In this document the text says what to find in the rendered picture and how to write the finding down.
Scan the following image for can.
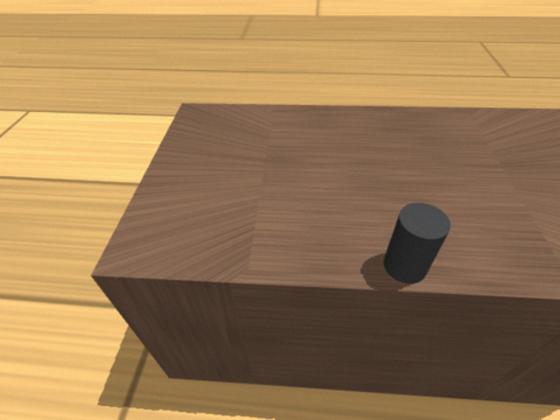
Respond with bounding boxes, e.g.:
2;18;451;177
383;203;451;284

